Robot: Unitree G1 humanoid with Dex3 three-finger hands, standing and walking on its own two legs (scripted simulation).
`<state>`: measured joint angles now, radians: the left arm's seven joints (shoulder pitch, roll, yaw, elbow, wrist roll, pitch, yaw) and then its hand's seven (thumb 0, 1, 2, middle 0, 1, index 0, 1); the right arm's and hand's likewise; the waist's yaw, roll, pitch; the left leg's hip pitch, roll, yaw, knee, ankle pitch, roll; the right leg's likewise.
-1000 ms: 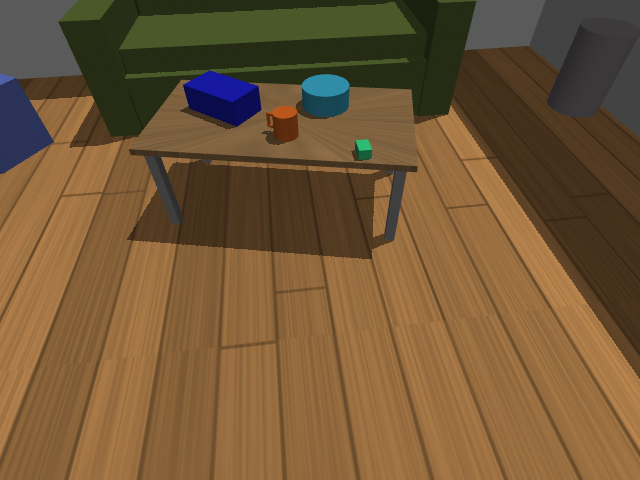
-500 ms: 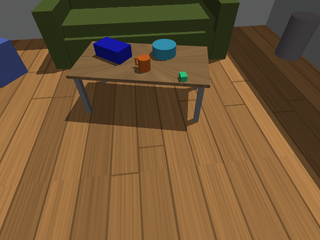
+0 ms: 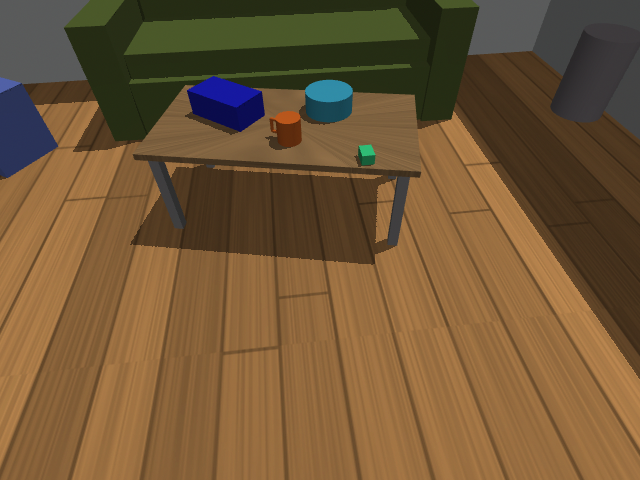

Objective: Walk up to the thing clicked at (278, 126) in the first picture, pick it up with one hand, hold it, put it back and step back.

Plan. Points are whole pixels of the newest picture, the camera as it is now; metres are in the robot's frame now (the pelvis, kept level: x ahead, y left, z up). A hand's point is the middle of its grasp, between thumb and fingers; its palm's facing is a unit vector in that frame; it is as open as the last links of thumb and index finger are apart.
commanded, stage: stand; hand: right
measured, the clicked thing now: (284, 128) +1.38 +0.16 -0.32
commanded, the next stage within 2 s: walk up in 0.12 s
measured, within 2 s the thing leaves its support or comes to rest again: neither
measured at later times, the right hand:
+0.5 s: hand out of the picture +0.17 -0.22 -0.15, palm faces +0.00 +0.92 -0.40, open 7.4 cm
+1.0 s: hand (421, 383) +0.33 -0.15 -0.18, palm faces +0.00 +0.96 -0.28, open 7.4 cm
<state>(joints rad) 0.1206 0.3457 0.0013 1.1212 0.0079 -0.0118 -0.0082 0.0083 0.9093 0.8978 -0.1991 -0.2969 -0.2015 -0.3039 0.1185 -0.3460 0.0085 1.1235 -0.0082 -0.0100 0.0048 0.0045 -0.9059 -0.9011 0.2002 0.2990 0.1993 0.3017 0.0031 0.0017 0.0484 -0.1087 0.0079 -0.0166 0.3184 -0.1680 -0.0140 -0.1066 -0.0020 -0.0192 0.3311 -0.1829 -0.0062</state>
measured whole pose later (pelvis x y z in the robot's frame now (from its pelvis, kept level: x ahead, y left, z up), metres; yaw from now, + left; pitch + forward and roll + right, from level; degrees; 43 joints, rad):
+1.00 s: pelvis +0.28 +0.12 -0.02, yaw -2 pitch -3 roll -2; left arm 0.28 0.40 0.05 0.89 0.00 -0.11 -0.01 0.01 0.91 0.90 -0.20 -0.30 -0.20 -0.30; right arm 0.28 -0.43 -0.08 0.88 -0.03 0.01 0.09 0.01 -0.91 -0.90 0.20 0.30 0.20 0.30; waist 0.00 0.12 0.07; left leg -0.45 0.06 -0.04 1.07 -0.36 0.01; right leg -0.26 -0.02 -0.11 0.57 -0.26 -0.03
